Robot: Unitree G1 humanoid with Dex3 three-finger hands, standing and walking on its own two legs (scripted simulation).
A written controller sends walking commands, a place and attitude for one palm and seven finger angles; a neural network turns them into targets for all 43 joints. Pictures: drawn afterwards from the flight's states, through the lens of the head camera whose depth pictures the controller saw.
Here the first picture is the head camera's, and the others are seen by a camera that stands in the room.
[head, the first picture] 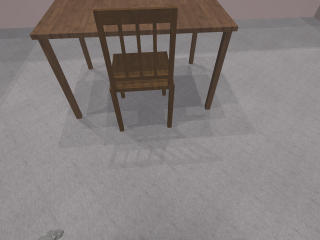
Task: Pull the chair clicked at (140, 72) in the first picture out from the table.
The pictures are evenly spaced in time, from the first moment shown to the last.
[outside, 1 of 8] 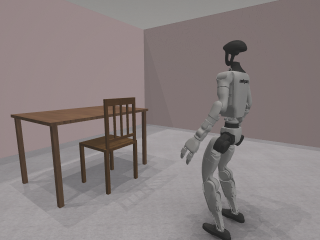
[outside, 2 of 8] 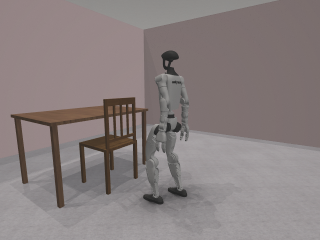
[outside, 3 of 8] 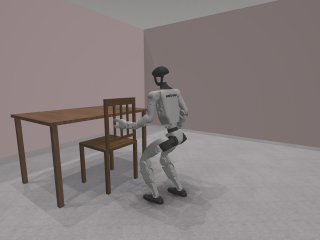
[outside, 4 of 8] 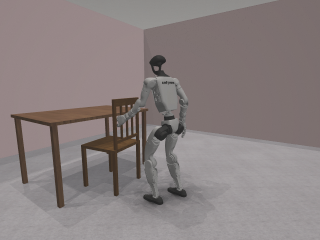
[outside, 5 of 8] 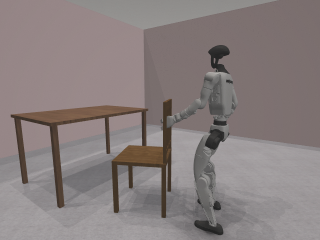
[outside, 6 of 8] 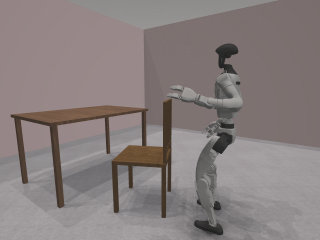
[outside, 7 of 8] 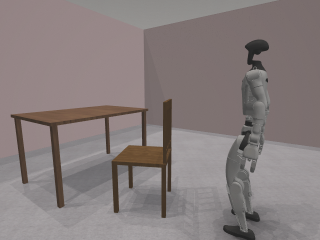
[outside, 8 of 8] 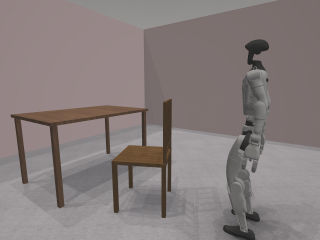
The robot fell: no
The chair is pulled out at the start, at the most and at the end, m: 0.00 0.56 0.56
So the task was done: yes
